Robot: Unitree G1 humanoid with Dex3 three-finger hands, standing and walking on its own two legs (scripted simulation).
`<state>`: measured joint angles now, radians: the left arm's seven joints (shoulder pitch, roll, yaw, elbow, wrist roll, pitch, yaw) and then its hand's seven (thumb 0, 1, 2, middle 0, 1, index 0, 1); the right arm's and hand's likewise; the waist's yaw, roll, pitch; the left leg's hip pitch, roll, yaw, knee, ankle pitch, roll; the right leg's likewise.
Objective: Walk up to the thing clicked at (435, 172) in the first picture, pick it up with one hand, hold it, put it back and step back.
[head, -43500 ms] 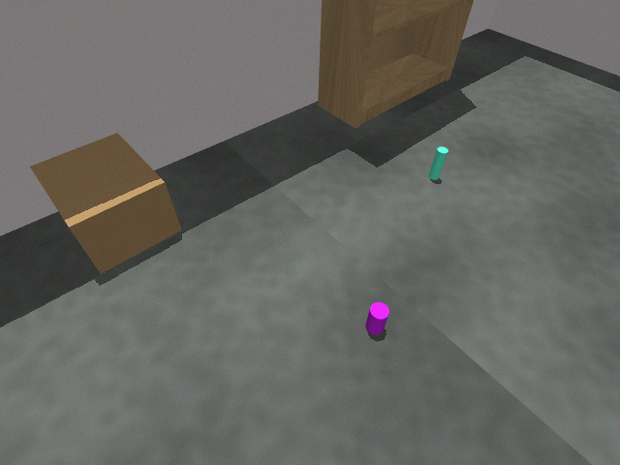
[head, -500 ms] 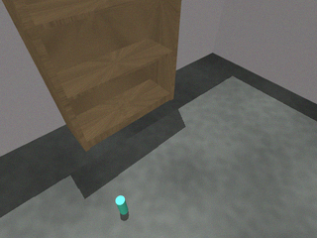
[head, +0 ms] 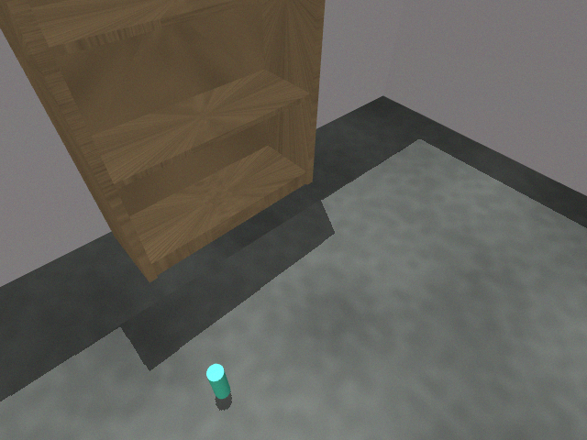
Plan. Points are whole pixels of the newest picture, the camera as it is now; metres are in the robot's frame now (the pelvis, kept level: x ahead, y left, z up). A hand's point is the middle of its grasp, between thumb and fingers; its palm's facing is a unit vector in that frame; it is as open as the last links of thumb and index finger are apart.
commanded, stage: stand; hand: left
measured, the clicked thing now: (219, 382) +0.44 +0.23 -0.70
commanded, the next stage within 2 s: step back in 0.84 s
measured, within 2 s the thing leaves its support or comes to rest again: neither
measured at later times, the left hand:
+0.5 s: hand out of the picture +0.08 +0.25 -0.16, palm faces -0.02 -0.94 -0.34, open 7.4 cm
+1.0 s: hand out of the picture +0.09 +0.27 -0.16, palm faces +0.00 -0.93 -0.37, open 7.4 cm
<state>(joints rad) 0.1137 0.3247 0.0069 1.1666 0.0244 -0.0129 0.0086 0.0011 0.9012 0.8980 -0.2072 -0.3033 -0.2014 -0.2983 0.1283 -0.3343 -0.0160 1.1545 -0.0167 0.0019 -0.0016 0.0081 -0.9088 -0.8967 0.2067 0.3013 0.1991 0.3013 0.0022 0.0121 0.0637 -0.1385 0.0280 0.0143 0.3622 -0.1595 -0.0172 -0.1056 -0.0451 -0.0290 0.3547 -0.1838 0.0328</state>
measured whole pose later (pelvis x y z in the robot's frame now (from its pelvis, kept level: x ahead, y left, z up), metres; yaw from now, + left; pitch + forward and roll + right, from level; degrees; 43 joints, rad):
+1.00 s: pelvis -0.01 +0.00 -0.01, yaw +0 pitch -2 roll -1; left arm 0.08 0.37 0.05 1.05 0.00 0.01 0.01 0.00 0.90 0.90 -0.21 -0.30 -0.20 -0.30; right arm 0.07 -0.37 -0.04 1.06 0.01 0.03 0.02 0.01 -0.91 -0.90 0.21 0.30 0.20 0.30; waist -0.01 0.01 0.13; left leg -0.26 0.04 0.01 0.52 -0.22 -0.01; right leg -0.22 -0.04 -0.03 0.50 -0.24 0.02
